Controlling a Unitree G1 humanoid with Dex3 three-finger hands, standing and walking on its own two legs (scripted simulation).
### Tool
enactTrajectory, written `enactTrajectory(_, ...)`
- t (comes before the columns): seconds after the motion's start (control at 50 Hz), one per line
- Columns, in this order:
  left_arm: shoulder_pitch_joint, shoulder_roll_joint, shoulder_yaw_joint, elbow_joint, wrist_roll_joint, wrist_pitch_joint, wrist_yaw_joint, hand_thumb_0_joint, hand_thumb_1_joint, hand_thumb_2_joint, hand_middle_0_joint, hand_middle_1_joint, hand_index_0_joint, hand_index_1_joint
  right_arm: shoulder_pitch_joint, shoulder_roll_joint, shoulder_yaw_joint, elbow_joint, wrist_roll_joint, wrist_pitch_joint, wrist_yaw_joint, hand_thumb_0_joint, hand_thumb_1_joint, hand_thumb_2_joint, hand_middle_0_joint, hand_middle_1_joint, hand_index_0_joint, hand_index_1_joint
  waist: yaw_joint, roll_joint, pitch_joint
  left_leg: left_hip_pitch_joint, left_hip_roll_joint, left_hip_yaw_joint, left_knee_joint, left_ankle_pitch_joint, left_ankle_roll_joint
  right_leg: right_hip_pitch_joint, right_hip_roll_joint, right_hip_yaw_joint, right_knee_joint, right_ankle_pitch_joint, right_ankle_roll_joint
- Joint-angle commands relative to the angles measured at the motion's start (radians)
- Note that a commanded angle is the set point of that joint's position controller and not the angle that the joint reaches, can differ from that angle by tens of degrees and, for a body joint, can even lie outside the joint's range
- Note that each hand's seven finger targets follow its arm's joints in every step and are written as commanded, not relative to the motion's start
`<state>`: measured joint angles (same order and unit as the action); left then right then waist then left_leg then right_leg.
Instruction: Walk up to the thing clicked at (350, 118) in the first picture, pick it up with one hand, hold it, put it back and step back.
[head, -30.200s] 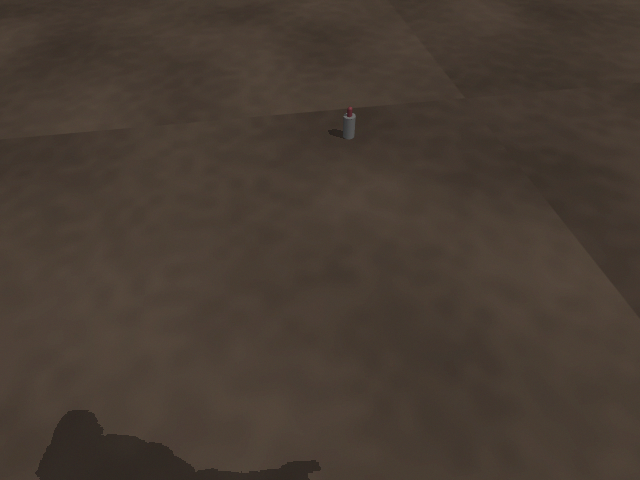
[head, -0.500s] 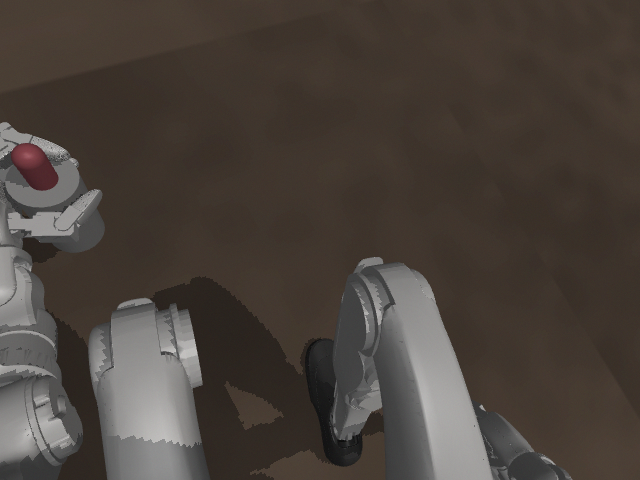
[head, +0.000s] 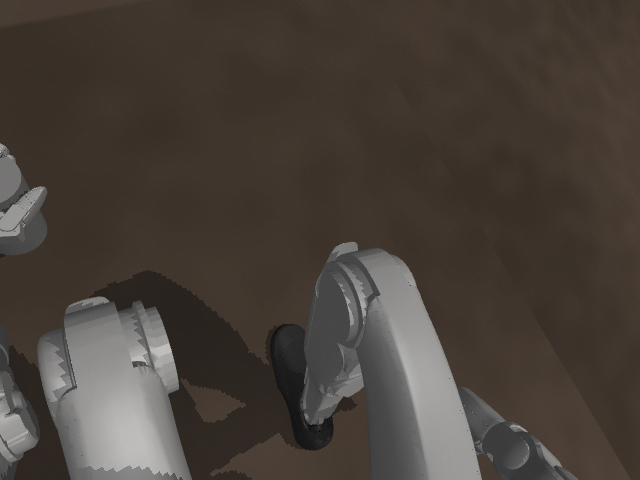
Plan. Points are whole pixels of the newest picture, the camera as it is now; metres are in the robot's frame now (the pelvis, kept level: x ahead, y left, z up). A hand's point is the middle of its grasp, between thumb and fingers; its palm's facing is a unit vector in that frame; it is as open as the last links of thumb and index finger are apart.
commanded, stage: lower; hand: left
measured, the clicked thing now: out of the picture +0.46 +0.26 -0.16
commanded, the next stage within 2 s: loosen in 0.80 s
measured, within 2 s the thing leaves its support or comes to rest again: rests again in 1.42 s
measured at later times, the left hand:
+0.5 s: hand (4, 193) +0.47 +0.25 -0.17, palm faces +0.26 -0.96 -0.01, open 7.7 cm
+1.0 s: hand (7, 195) +0.47 +0.25 -0.18, palm faces +0.27 -0.96 -0.01, open 7.6 cm
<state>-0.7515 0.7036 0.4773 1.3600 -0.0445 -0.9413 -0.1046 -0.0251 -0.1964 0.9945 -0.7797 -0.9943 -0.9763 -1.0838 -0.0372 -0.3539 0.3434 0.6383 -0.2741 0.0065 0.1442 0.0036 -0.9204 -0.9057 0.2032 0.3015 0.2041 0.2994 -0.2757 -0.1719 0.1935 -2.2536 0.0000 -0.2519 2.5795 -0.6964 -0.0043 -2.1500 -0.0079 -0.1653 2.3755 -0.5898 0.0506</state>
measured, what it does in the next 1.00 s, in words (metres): stands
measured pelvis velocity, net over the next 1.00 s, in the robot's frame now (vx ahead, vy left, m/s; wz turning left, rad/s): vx -0.01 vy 0.01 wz -0.07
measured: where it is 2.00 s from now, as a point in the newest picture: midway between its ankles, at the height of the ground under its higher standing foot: (232, 446)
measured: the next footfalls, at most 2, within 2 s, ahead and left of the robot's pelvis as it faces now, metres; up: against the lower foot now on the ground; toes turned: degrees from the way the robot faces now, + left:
none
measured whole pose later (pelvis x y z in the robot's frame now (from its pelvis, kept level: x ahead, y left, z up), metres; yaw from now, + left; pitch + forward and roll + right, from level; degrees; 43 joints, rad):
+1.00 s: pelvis -0.01 +0.01 +0.00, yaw -4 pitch +14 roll -19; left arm -0.76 0.88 0.44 1.51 -0.04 -1.09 0.02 -0.02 -0.19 0.98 -0.78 -0.98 -0.98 -1.07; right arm -0.16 -0.37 0.53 0.56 -0.36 0.02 0.14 0.00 -0.91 -0.90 0.20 0.30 0.21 0.30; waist -0.30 -0.27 0.31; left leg -2.21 0.01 -0.36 2.64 -0.72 0.00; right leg -2.07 0.03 -0.25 2.34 -0.57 0.08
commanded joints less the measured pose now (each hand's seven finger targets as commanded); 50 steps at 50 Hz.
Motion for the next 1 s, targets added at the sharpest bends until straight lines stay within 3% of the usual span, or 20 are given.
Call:
enactTrajectory(0.0, -0.324, 0.187, -0.003, -0.172, -0.003, -0.12, 0.016, 0.0, 0.362, 1.203, -1.282, -1.361, -1.299, -1.351, 0.078, -0.329, -0.073, -0.019, -0.02, 0.008, -0.013, 0.0, -0.916, -0.905, 0.2, 0.3, 0.2, 0.3, -0.087, 0.507, -0.635, 0.462, 0.035, 0.053, -0.321, 0.138, -0.021, 0.328, 0.044, -0.098, -0.161, 0.162, -0.064)
enactTrajectory(0.08, -0.317, 0.209, 0.011, -0.141, -0.01, -0.136, 0.045, 0.0, 0.332, 1.202, -1.279, -1.356, -1.294, -1.347, 0.062, -0.343, -0.047, -0.026, -0.033, 0.014, -0.012, 0.0, -0.918, -0.906, 0.2, 0.3, 0.2, 0.3, -0.097, 0.513, -0.619, 0.476, 0.039, 0.035, -0.316, 0.167, -0.026, 0.347, 0.046, -0.11, -0.155, 0.186, -0.06)
enactTrajectory(0.16, -0.325, 0.22, -0.01, -0.121, -0.01, -0.152, 0.062, 0.0, 0.339, 1.207, -1.278, -1.355, -1.292, -1.348, 0.039, -0.339, -0.025, -0.031, -0.043, 0.016, -0.013, 0.0, -0.921, -0.907, 0.2, 0.3, 0.2, 0.3, -0.113, 0.475, -0.582, 0.406, 0.035, 0.044, -0.287, 0.121, -0.011, 0.375, 0.057, -0.111, -0.175, 0.166, -0.054)
enactTrajectory(0.3, -0.302, 0.242, -0.016, -0.08, -0.006, -0.18, 0.083, 0.0, 0.39, 1.221, -1.262, -1.345, -1.276, -1.336, 0.021, -0.358, 0.007, -0.043, -0.059, 0.02, -0.013, 0.0, -0.911, -0.904, 0.2, 0.3, 0.2, 0.3, -0.135, 0.486, -0.566, 0.448, 0.044, 0.003, -0.299, 0.142, -0.022, 0.382, 0.063, -0.142, -0.164, 0.187, -0.05)
enactTrajectory(0.38, -0.324, 0.264, -0.021, -0.075, -0.002, -0.192, 0.093, 0.0, 0.383, 1.214, -1.262, -1.337, -1.275, -1.33, -0.006, -0.365, 0.018, -0.047, -0.066, 0.023, -0.016, 0.0, -0.911, -0.904, 0.2, 0.3, 0.2, 0.3, -0.142, 0.505, -0.526, 0.451, 0.05, -0.009, -0.306, 0.123, -0.026, 0.359, 0.065, -0.151, -0.159, 0.173, -0.051)
enactTrajectory(0.42, -0.307, 0.279, -0.019, -0.077, -0.001, -0.198, 0.099, 0.0, 0.384, 1.208, -1.239, -1.32, -1.25, -1.314, -0.014, -0.363, 0.029, -0.048, -0.072, 0.024, -0.016, 0.0, -0.909, -0.905, 0.2, 0.3, 0.2, 0.3, -0.132, 0.511, -0.536, 0.459, 0.05, -0.006, -0.296, 0.144, -0.025, 0.384, 0.069, -0.148, -0.161, 0.192, -0.05)
enactTrajectory(0.46, -0.31, 0.287, -0.017, -0.071, 0.003, -0.205, 0.104, 0.0, 0.412, 1.209, -1.231, -1.313, -1.244, -1.306, -0.016, -0.37, 0.034, -0.051, -0.075, 0.026, -0.016, 0.0, -0.907, -0.904, 0.2, 0.3, 0.2, 0.3, -0.146, 0.528, -0.532, 0.477, 0.054, -0.02, -0.302, 0.16, -0.031, 0.378, 0.069, -0.158, -0.153, 0.205, -0.049)
enactTrajectory(0.62, -0.299, 0.313, -0.016, -0.051, 0.006, -0.214, 0.118, 0.0, 0.407, 1.215, -1.244, -1.312, -1.252, -1.311, -0.045, -0.37, 0.051, -0.063, -0.085, 0.031, -0.02, 0.0, -0.906, -0.904, 0.2, 0.3, 0.2, 0.3, -0.148, 0.506, -0.494, 0.452, 0.058, -0.02, -0.291, 0.128, -0.023, 0.382, 0.079, -0.161, -0.17, 0.183, -0.047)
enactTrajectory(0.7, -0.298, 0.297, -0.028, -0.045, 0.007, -0.22, 0.118, 0.0, 0.417, 1.214, -1.241, -1.311, -1.25, -1.308, -0.049, -0.38, 0.054, -0.064, -0.089, 0.032, -0.02, 0.0, -0.906, -0.904, 0.2, 0.3, 0.2, 0.3, -0.162, 0.507, -0.484, 0.478, 0.065, -0.041, -0.302, 0.129, -0.03, 0.366, 0.078, -0.176, -0.16, 0.186, -0.044)
enactTrajectory(0.88, -0.266, 0.311, -0.033, -0.013, 0.001, -0.227, 0.121, 0.0, 0.392, 1.181, -1.227, -1.279, -1.234, -1.277, -0.053, -0.376, 0.069, -0.065, -0.09, 0.03, -0.022, 0.0, -0.901, -0.901, 0.2, 0.3, 0.2, 0.3, -0.162, 0.475, -0.483, 0.447, 0.062, -0.033, -0.276, 0.147, -0.021, 0.399, 0.088, -0.176, -0.173, 0.206, -0.045)
enactTrajectory(0.9, -0.28, 0.316, -0.037, -0.01, 0.004, -0.228, 0.122, 0.0, 0.338, 1.101, -1.282, -1.256, -1.294, -1.249, -0.054, -0.376, 0.072, -0.069, -0.092, 0.032, -0.022, 0.0, -0.914, -0.899, 0.201, 0.3, 0.201, 0.3, -0.164, 0.48, -0.471, 0.441, 0.061, -0.034, -0.282, 0.131, -0.021, 0.392, 0.089, -0.18, -0.175, 0.191, -0.046)
enactTrajectory(0.98, -0.274, 0.304, -0.033, -0.015, -0.009, -0.234, 0.121, 0.0, 0.136, 0.781, -1.03, -0.936, -1.049, -0.929, -0.058, -0.384, 0.069, -0.074, -0.089, 0.032, -0.019, 0.0, -0.917, -0.894, 0.202, 0.3, 0.201, 0.3, -0.165, 0.472, -0.456, 0.436, 0.064, -0.046, -0.293, 0.103, -0.022, 0.377, 0.09, -0.185, -0.172, 0.17, -0.048)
